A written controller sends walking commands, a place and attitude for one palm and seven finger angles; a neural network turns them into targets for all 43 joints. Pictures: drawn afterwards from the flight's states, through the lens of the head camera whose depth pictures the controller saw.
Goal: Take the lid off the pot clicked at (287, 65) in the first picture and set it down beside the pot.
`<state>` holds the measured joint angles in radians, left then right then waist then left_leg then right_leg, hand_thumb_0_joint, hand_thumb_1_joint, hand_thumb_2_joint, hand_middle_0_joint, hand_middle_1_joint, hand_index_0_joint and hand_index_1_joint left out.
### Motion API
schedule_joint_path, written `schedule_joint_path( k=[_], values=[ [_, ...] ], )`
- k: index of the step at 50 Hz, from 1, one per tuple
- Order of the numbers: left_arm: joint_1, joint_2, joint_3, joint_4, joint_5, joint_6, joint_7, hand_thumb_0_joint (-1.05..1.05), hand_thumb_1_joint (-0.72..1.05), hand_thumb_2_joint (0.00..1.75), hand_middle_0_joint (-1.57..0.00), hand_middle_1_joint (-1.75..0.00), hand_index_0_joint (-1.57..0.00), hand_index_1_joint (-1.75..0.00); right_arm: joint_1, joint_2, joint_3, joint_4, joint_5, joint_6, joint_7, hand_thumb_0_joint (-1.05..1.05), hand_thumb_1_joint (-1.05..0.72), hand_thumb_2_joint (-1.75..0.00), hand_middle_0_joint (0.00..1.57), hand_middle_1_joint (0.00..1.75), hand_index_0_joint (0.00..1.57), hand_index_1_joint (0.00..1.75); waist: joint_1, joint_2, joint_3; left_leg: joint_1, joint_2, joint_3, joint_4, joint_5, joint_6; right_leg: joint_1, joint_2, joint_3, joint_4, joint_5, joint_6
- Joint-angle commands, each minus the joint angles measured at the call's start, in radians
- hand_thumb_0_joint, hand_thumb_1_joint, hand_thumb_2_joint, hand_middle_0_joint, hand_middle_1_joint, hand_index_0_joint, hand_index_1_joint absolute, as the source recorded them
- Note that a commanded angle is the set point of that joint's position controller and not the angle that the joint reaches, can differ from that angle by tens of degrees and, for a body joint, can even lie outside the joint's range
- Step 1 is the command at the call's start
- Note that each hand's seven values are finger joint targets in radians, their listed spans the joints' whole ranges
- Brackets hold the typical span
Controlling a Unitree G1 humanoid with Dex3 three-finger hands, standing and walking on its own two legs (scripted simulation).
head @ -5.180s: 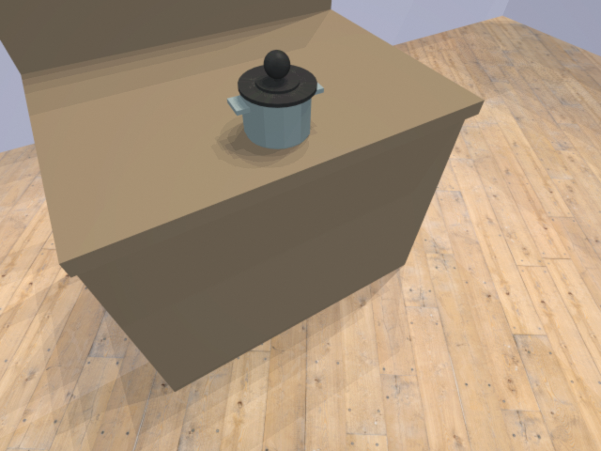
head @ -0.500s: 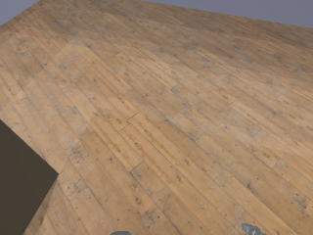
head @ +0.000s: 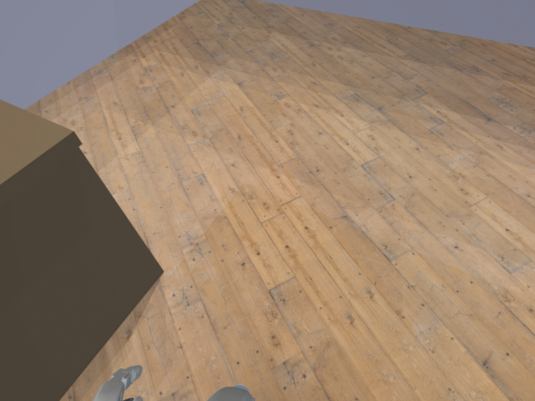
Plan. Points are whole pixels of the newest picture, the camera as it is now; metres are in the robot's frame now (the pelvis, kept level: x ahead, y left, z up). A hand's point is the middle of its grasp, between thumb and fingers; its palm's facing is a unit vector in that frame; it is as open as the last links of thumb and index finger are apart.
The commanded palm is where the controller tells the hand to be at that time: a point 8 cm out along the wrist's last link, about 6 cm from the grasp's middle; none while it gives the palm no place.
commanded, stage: turn to face it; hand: left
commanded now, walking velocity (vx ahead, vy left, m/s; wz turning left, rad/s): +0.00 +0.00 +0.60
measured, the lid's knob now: out of the picture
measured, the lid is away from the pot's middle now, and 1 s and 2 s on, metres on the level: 0.00 0.00 0.00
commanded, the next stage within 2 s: take the last steps up to it in 1.74 s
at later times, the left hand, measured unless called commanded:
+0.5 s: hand out of the picture -0.05 +0.26 -0.17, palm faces +0.36 -0.89 -0.26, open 7.4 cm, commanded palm none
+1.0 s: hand out of the picture -0.04 +0.21 -0.13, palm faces +0.57 -0.76 -0.32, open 7.4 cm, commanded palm none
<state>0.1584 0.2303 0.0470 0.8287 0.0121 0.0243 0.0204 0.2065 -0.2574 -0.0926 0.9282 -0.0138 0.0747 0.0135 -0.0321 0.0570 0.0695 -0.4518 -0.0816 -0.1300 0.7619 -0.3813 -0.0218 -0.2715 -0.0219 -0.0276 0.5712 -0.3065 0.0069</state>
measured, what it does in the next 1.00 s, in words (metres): steps on the spot, turning left: left foot, then right foot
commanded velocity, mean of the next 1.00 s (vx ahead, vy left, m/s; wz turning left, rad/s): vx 0.00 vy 0.00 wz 0.60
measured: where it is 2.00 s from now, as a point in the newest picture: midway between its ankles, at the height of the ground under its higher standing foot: outside the picture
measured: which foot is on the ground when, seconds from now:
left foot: up 0.00-0.36, down 0.38-0.82, up 0.84-1.00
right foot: down 0.00-0.38, up 0.40-0.80, down 0.82-1.00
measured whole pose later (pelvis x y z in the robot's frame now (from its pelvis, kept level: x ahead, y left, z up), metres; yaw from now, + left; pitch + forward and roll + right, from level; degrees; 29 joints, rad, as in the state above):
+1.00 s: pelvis +0.00 -0.01 +0.01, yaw +37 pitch -1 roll +2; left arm 0.21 0.20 0.03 0.85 0.01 0.01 0.02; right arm 0.20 -0.28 -0.10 0.94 -0.02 0.08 0.03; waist -0.03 0.05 0.08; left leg -0.51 -0.03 -0.04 1.14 -0.39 -0.05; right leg -0.20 -0.07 -0.12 0.50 -0.29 -0.02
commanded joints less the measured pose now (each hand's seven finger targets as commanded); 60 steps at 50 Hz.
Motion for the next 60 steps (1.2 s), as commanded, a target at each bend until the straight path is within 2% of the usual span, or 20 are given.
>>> schedule_joint_path(
  k=[1,4,12,15,17,18,19,20,25,31,36,39,40,41,42,43,46,47,53,60],
  values=[
    [-0.021,0.176,0.049,-0.082,0.001,-0.025,0.024,0.0,0.9,0.9,-0.2,-0.3,-0.2,-0.3,-0.019,-0.109,-0.031,-0.09,-0.009,-0.021,0.011,0.0,-0.9,-0.9,0.2,0.3,0.2,0.3,0.0,-0.234,-0.042,-0.157,0.076,0.042,0.429,-0.042,-0.024,0.06,-0.321,0.222,-0.32,0.087,-0.106],
    [0.028,0.149,0.038,-0.066,0.005,-0.036,0.019,0.0,0.9,0.9,-0.2,-0.3,-0.2,-0.3,-0.013,-0.08,-0.016,-0.078,-0.004,-0.02,0.02,0.0,-0.9,-0.9,0.2,0.3,0.2,0.3,0.017,-0.232,-0.055,-0.151,0.091,0.11,0.419,0.003,-0.053,0.158,-0.275,0.058,-0.234,0.363,-0.116],
    [0.14,0.216,0.059,-0.017,0.017,-0.02,0.015,0.0,0.9,0.9,-0.2,-0.3,-0.2,-0.3,-0.149,-0.057,0.006,-0.114,0.007,-0.028,0.022,0.0,-0.9,-0.9,0.2,0.3,0.2,0.3,0.092,-0.286,-0.068,-0.002,0.094,0.213,0.069,-0.072,-0.046,0.204,-0.342,-0.003,-0.172,0.499,-0.139],
    [0.128,0.226,0.066,-0.01,0.016,-0.014,0.011,0.0,0.9,0.9,-0.2,-0.3,-0.2,-0.3,-0.106,-0.06,0.008,-0.105,0.009,-0.04,0.017,0.0,-0.9,-0.9,0.2,0.3,0.2,0.3,0.069,-0.282,-0.102,0.099,0.073,0.243,-0.098,-0.02,-0.027,0.202,-0.344,-0.039,-0.1,0.53,-0.11],
    [0.12,0.208,0.068,-0.007,0.002,-0.008,0.008,0.0,0.9,0.9,-0.2,-0.3,-0.2,-0.3,-0.002,-0.112,-0.004,-0.081,0.005,-0.055,0.015,0.0,-0.9,-0.9,0.2,0.3,0.2,0.3,0.01,-0.169,-0.169,0.324,0.099,0.203,-0.372,0.216,-0.008,0.111,-0.309,-0.119,0.104,0.421,-0.027],
    [0.131,0.15,0.059,-0.034,-0.006,-0.004,0.0,0.0,0.9,0.9,-0.2,-0.3,-0.2,-0.3,0.054,-0.224,-0.033,-0.075,-0.002,-0.065,0.006,0.0,-0.9,-0.9,0.2,0.3,0.2,0.3,-0.023,0.115,-0.219,0.53,0.318,-0.09,-0.415,0.468,0.086,-0.15,-0.193,-0.161,0.331,0.039,0.052],
    [0.064,0.105,0.036,-0.073,-0.002,-0.001,0.0,0.0,0.9,0.9,-0.2,-0.3,-0.2,-0.3,0.122,-0.303,-0.054,-0.061,0.008,-0.06,-0.005,0.0,-0.9,-0.9,0.2,0.3,0.2,0.3,-0.066,0.275,-0.23,0.576,0.494,-0.312,-0.392,0.891,0.209,-0.352,-0.1,-0.081,0.494,-0.384,0.094],
    [0.025,0.138,0.039,-0.078,0.005,0.009,0.005,0.0,0.9,0.9,-0.2,-0.3,-0.2,-0.3,0.144,-0.286,-0.047,-0.042,0.004,-0.051,-0.008,0.0,-0.9,-0.9,0.2,0.3,0.2,0.3,-0.066,0.141,-0.219,0.538,0.5,-0.229,-0.36,0.856,0.254,-0.353,-0.122,-0.004,0.573,-0.346,0.074],
    [0.058,0.137,0.048,-0.008,0.005,0.015,-0.007,0.0,0.9,0.9,-0.2,-0.3,-0.2,-0.3,-0.069,-0.183,-0.01,-0.097,0.0,-0.061,-0.021,0.0,-0.9,-0.9,0.2,0.3,0.2,0.3,0.032,0.112,-0.079,0.276,0.281,-0.083,-0.434,0.483,0.158,-0.265,-0.099,0.028,0.571,-0.067,0.09],
    [0.013,0.143,0.045,-0.025,0.006,0.016,-0.004,0.0,0.9,0.9,-0.2,-0.3,-0.2,-0.3,-0.042,-0.197,-0.017,-0.094,-0.002,-0.05,-0.015,0.0,-0.9,-0.9,0.2,0.3,0.2,0.3,0.012,0.097,-0.053,0.243,0.272,-0.192,-0.482,0.203,0.18,-0.234,-0.063,0.031,0.374,-0.084,0.094],
    [0.015,0.13,0.037,-0.046,-0.002,0.003,0.003,0.0,0.9,0.9,-0.2,-0.3,-0.2,-0.3,-0.037,-0.206,-0.027,-0.097,-0.007,-0.043,-0.015,0.0,-0.9,-0.9,0.2,0.3,0.2,0.3,0.009,0.115,-0.105,0.247,0.266,-0.279,-0.414,0.328,0.19,-0.126,-0.011,0.03,0.188,-0.115,0.074],
    [0.101,0.136,0.043,-0.03,-0.009,-0.011,0.008,0.0,0.9,0.9,-0.2,-0.3,-0.2,-0.3,-0.075,-0.187,-0.028,-0.108,0.0,-0.039,-0.015,0.0,-0.9,-0.9,0.2,0.3,0.2,0.3,0.053,0.088,-0.14,0.146,0.215,-0.28,-0.323,0.36,0.147,0.086,0.008,0.023,-0.052,0.014,0.061],
    [0.14,0.168,0.051,-0.026,-0.006,-0.021,0.013,0.0,0.9,0.9,-0.2,-0.3,-0.2,-0.3,-0.077,-0.155,-0.023,-0.114,0.007,-0.04,-0.013,0.0,-0.9,-0.9,0.2,0.3,0.2,0.3,0.077,0.003,-0.16,0.049,0.16,-0.243,-0.244,0.256,0.099,0.217,-0.055,0.078,-0.21,0.064,0.049],
    [0.144,0.266,0.07,-0.031,0.011,-0.031,0.022,0.0,0.9,0.9,-0.2,-0.3,-0.2,-0.3,-0.054,-0.08,-0.011,-0.127,0.019,-0.04,-0.008,0.0,-0.9,-0.9,0.2,0.3,0.2,0.3,0.077,-0.304,-0.153,-0.158,0.025,-0.054,-0.014,-0.036,0.01,0.34,-0.322,0.359,-0.337,0.024,-0.034],
    [0.133,0.286,0.066,-0.043,0.009,-0.024,0.022,0.0,0.9,0.9,-0.2,-0.3,-0.2,-0.3,-0.072,-0.108,-0.016,-0.14,0.003,-0.04,-0.007,0.0,-0.9,-0.9,0.2,0.3,0.2,0.3,0.083,-0.33,-0.118,-0.169,0.004,0.034,0.209,-0.207,-0.017,0.21,-0.468,0.44,-0.349,0.084,-0.129],
    [0.085,0.247,0.056,-0.054,0.007,-0.022,0.024,0.0,0.9,0.9,-0.2,-0.3,-0.2,-0.3,-0.069,-0.123,-0.021,-0.132,-0.006,-0.036,-0.001,0.0,-0.9,-0.9,0.2,0.3,0.2,0.3,0.053,-0.2,-0.078,-0.148,0.043,0.003,0.339,-0.156,-0.008,0.118,-0.426,0.347,-0.326,0.083,-0.154],
    [-0.009,0.154,0.033,-0.069,-0.002,-0.031,0.02,0.0,0.9,0.9,-0.2,-0.3,-0.2,-0.3,-0.003,-0.111,-0.022,-0.072,-0.006,-0.019,0.016,0.0,-0.9,-0.9,0.2,0.3,0.2,0.3,-0.004,-0.239,-0.049,-0.136,0.079,0.053,0.464,-0.01,-0.032,0.111,-0.279,0.12,-0.265,0.279,-0.107],
    [0.009,0.144,0.032,-0.065,0.001,-0.036,0.019,0.0,0.9,0.9,-0.2,-0.3,-0.2,-0.3,-0.007,-0.094,-0.015,-0.066,-0.006,-0.018,0.019,0.0,-0.9,-0.9,0.2,0.3,0.2,0.3,0.005,-0.234,-0.048,-0.133,0.08,0.077,0.458,0.001,-0.038,0.128,-0.271,0.081,-0.25,0.345,-0.111],
    [0.138,0.188,0.047,-0.021,0.011,-0.03,0.019,0.0,0.9,0.9,-0.2,-0.3,-0.2,-0.3,-0.129,-0.063,0.004,-0.095,0.0,-0.014,0.021,0.0,-0.9,-0.9,0.2,0.3,0.2,0.3,0.075,-0.237,-0.047,-0.104,0.092,0.152,0.255,-0.051,-0.052,0.229,-0.311,0.011,-0.211,0.499,-0.138],
    [0.142,0.222,0.064,-0.003,0.014,-0.013,0.012,0.0,0.9,0.9,-0.2,-0.3,-0.2,-0.3,-0.109,-0.058,0.018,-0.098,0.006,-0.038,0.015,0.0,-0.9,-0.9,0.2,0.3,0.2,0.3,0.071,-0.273,-0.107,0.101,0.068,0.243,-0.102,-0.01,-0.015,0.233,-0.336,-0.074,-0.083,0.609,-0.106]
  ],
)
